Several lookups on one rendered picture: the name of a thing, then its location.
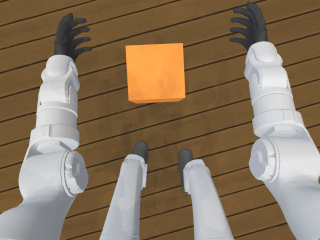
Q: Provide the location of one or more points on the carton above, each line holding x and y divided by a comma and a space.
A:
155, 73

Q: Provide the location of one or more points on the robot right forearm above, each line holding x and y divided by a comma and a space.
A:
271, 96

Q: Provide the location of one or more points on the robot right upper arm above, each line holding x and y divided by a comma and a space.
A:
290, 169

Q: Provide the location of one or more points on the robot right hand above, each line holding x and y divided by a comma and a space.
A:
256, 32

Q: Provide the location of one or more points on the robot left upper arm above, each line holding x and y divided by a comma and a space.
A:
49, 184

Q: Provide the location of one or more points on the robot left forearm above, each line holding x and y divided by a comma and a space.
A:
57, 110

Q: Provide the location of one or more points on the robot right shin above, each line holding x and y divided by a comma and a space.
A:
196, 162

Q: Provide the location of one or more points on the robot left hand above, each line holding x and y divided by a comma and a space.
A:
65, 43

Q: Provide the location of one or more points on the left robot thigh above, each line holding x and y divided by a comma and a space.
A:
123, 217

